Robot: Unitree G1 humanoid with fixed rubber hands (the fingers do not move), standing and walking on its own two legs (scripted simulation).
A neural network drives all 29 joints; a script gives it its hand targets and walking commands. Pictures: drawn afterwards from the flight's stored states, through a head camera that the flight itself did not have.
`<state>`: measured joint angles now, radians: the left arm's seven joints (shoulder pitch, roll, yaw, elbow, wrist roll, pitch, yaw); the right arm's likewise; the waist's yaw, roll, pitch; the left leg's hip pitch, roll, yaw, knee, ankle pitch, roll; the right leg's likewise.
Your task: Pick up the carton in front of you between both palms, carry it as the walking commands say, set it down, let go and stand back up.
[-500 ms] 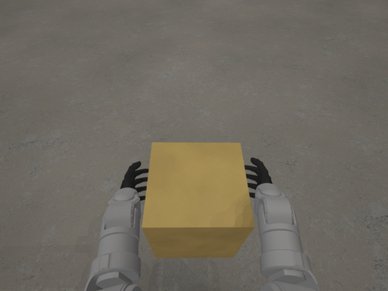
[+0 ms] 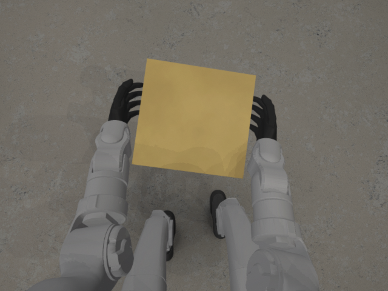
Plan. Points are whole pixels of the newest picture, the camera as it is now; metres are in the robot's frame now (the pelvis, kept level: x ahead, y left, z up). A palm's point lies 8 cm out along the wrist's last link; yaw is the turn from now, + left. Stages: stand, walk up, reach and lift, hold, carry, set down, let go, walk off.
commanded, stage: set down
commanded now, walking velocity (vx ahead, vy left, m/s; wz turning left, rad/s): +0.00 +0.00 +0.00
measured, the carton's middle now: (191, 126) +0.43 -0.01 -0.18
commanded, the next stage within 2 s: none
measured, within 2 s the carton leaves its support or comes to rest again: rests again in 1.96 s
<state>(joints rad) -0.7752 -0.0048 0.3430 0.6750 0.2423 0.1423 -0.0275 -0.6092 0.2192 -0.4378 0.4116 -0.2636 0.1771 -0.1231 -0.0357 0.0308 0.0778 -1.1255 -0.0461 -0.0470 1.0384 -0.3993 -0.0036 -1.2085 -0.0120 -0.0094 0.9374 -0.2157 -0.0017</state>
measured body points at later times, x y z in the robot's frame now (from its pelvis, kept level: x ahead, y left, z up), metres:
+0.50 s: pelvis -0.01 +0.02 -0.13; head +0.28 +0.01 +0.22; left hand +0.51 +0.11 -0.23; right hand +0.43 -0.18 -0.23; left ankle +0.04 +0.12 -0.65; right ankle +0.11 -0.12 -0.65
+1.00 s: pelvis -0.04 +0.01 -0.23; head +0.32 +0.01 +0.04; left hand +0.55 +0.08 -0.37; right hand +0.45 -0.20 -0.38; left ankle +0.03 +0.12 -0.65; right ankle +0.11 -0.12 -0.65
